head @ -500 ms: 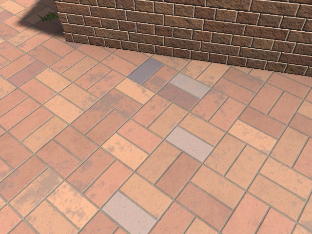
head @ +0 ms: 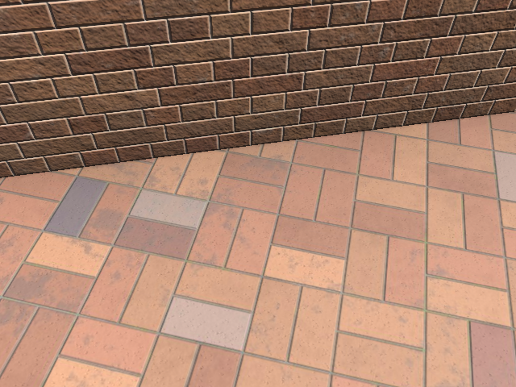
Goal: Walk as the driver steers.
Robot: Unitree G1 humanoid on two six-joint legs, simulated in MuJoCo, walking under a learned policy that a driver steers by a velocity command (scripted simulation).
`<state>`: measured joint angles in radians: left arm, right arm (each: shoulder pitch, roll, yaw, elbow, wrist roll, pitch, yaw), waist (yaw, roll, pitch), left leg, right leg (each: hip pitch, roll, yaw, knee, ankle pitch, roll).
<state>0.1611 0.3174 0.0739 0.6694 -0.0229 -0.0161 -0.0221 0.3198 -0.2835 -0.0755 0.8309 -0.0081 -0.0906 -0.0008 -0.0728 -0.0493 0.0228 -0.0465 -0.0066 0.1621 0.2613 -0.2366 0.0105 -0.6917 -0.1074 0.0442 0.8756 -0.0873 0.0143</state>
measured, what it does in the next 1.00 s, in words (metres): walks ahead: right foot, then left foot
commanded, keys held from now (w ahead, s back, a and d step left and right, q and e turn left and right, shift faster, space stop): w+e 0.32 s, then w+q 0.14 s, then q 0.54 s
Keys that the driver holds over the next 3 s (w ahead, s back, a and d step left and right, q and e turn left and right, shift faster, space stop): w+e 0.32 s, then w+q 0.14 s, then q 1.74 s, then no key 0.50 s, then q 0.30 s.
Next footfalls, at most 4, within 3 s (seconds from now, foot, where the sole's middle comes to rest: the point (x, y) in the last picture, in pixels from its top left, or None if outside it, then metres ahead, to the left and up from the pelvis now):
0.18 right None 0.26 -0.15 -0.78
0.68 left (249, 351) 0.57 0.00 -0.78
1.12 right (334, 351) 0.56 -0.22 -0.78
1.52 left None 0.47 0.04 -0.78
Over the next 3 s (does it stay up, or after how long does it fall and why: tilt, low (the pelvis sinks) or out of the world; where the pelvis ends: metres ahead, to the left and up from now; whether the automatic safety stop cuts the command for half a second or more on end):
stays up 0.42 -0.05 -0.02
